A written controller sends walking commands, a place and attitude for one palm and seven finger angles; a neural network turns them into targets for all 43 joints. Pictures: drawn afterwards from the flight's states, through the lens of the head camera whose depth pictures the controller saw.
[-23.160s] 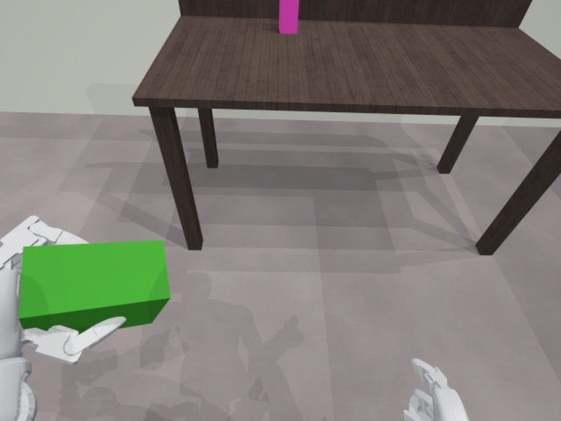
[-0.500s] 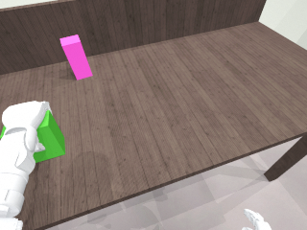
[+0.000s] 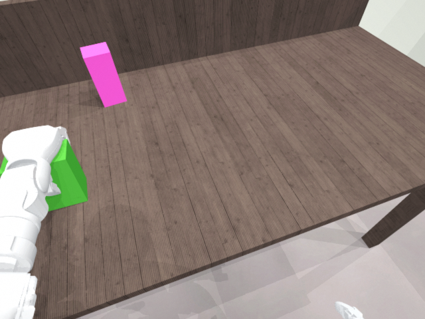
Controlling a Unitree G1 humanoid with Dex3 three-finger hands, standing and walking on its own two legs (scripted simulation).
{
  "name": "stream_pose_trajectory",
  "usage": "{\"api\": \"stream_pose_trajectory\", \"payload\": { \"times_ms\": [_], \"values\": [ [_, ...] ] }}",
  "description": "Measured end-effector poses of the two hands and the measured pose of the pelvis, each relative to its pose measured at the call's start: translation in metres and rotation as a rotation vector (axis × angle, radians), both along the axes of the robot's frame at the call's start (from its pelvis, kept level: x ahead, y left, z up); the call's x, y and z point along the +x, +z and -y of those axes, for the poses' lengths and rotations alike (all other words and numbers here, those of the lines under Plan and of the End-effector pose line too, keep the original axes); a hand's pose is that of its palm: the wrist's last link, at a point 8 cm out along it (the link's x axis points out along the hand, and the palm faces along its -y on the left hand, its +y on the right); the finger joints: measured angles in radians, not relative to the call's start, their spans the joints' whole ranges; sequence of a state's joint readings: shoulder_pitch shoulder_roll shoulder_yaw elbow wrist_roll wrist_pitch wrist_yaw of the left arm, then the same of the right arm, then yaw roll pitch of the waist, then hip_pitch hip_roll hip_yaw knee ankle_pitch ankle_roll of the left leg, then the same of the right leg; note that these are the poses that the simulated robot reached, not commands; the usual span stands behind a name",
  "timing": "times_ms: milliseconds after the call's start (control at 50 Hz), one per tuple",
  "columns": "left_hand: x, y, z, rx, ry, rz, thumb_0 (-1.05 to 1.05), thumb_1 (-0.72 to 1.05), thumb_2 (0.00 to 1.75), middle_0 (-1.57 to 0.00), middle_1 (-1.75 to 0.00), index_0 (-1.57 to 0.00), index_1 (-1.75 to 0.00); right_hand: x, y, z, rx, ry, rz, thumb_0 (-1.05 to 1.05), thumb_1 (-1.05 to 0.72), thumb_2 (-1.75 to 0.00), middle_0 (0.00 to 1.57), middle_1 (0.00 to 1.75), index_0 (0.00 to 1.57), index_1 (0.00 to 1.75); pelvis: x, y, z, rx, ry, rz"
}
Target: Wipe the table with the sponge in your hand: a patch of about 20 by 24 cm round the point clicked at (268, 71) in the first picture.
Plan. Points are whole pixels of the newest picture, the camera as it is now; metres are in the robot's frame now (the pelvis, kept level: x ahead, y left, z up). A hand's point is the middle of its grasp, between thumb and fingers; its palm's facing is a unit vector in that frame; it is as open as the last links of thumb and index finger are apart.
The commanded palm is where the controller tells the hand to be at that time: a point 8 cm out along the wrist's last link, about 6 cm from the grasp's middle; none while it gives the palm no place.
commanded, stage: slide across to the middle lane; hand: left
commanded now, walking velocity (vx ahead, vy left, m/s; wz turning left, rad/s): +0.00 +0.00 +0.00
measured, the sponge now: (53, 184) +0.35 +0.37 +0.03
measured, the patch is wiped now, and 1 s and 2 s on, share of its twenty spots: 0.30 0.50 0.65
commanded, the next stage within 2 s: wipe back along the middle lane in 0.64 s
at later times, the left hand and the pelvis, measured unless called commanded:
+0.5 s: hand (72, 150) +0.40 +0.33 +0.08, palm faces -0.07 -0.01 -1.00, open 10.2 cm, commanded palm +0.37 +0.30 +0.13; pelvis +0.02 +0.00 +0.00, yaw +0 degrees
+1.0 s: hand (92, 158) +0.38 +0.28 +0.08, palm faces -0.01 -0.01 -1.00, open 10.2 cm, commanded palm +0.35 +0.26 +0.12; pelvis +0.03 +0.00 +0.01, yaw +0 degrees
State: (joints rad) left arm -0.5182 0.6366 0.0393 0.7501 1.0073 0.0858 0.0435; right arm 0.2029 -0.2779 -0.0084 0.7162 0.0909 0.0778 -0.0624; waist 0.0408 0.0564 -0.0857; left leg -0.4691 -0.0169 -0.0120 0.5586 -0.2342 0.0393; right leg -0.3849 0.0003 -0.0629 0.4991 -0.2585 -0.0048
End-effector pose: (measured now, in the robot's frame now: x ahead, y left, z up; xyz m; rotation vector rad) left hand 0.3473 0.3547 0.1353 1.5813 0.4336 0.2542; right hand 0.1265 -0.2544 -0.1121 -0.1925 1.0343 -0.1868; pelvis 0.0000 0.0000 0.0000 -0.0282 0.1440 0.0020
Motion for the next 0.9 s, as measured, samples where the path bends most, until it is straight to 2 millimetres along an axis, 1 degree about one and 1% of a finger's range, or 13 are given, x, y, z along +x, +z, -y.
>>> {"api": "stream_pose_trajectory", "payload": {
  "times_ms": [60, 200, 300, 380, 500, 620, 700, 800, 900],
  "values": [
    [0.007, 0.000, -0.001, 0.004, 0.000, -0.012, 0.01, -0.53, 1.05, -0.76, -1.32, -0.75, -1.32, -0.003, 0.000, 0.001, -0.002, -0.007, -0.008, 0.01, -0.91, -0.90, 0.21, 0.30, 0.21, 0.30, 0.000, 0.000, 0.000, -0.001, -0.001, -0.006],
    [0.017, 0.002, 0.006, 0.009, -0.026, 0.007, 0.01, -0.52, 1.05, -0.75, -1.32, -0.75, -1.32, -0.011, -0.001, 0.005, -0.008, -0.031, -0.036, 0.01, -0.91, -0.90, 0.21, 0.30, 0.21, 0.30, 0.004, 0.001, -0.001, -0.002, -0.004, -0.006],
    [0.023, 0.002, 0.013, -0.001, -0.027, 0.024, 0.00, -0.52, 1.05, -0.75, -1.32, -0.74, -1.32, -0.008, 0.000, 0.005, -0.008, -0.037, -0.044, 0.01, -0.91, -0.90, 0.20, 0.30, 0.21, 0.30, 0.009, 0.002, -0.002, -0.001, -0.004, 0.000],
    [0.028, 0.004, 0.021, -0.013, -0.035, 0.042, 0.00, -0.52, 1.05, -0.75, -1.33, -0.74, -1.32, 0.002, 0.002, 0.003, -0.003, -0.032, -0.027, 0.01, -0.91, -0.90, 0.20, 0.30, 0.20, 0.30, 0.014, 0.004, -0.002, 0.001, -0.005, 0.007],
    [0.034, 0.003, 0.032, -0.026, -0.037, 0.052, 0.00, -0.52, 1.05, -0.75, -1.33, -0.74, -1.32, 0.025, 0.007, -0.003, 0.013, -0.009, 0.023, 0.01, -0.91, -0.90, 0.20, 0.30, 0.20, 0.30, 0.020, 0.005, -0.003, 0.003, -0.006, 0.011],
    [0.033, 0.001, 0.043, -0.026, -0.037, 0.068, 0.00, -0.52, 1.05, -0.74, -1.33, -0.73, -1.32, 0.050, 0.012, -0.010, 0.032, 0.022, 0.071, 0.01, -0.91, -0.90, 0.20, 0.30, 0.20, 0.30, 0.026, 0.005, -0.003, 0.005, -0.005, 0.015],
    [0.032, 0.001, 0.049, -0.027, -0.028, 0.073, 0.00, -0.51, 1.05, -0.74, -1.33, -0.73, -1.33, 0.063, 0.014, -0.015, 0.039, 0.044, 0.090, 0.01, -0.91, -0.90, 0.20, 0.30, 0.20, 0.30, 0.027, 0.005, -0.003, 0.006, 0.002, 0.018],
    [0.033, 0.002, 0.057, -0.031, -0.027, 0.070, 0.00, -0.51, 1.05, -0.74, -1.33, -0.73, -1.33, 0.071, 0.015, -0.019, 0.044, 0.063, 0.100, 0.01, -0.91, -0.90, 0.20, 0.30, 0.20, 0.30, 0.027, 0.005, -0.001, 0.007, 0.008, 0.022],
    [0.028, 0.001, 0.067, -0.035, -0.041, 0.085, 0.00, -0.51, 1.05, -0.73, -1.33, -0.73, -1.33, 0.073, 0.015, -0.020, 0.061, 0.066, 0.108, 0.01, -0.91, -0.90, 0.20, 0.30, 0.21, 0.30, 0.027, 0.005, 0.000, 0.008, 0.004, 0.026]
  ]
}}
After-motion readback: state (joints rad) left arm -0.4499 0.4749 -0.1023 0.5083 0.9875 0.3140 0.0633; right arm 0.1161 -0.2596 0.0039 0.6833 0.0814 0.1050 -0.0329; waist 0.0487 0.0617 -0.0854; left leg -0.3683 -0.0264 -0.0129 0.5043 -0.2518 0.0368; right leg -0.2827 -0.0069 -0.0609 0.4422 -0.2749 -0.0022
